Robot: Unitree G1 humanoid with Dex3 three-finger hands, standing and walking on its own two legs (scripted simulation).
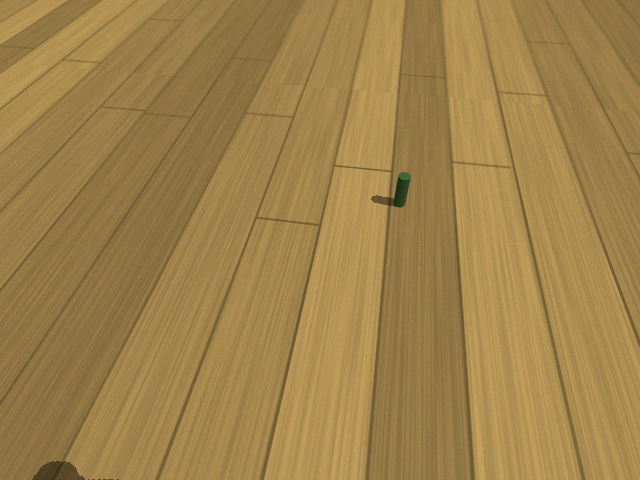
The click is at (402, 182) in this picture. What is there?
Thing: squat round
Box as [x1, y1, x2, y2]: [394, 172, 410, 206]
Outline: 406,172 401,172 398,175 394,197 394,204 396,206 404,205 410,175
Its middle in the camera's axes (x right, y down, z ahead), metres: +0.36 -0.24 +1.72
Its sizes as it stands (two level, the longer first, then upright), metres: 0.052 0.052 0.159
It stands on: the floor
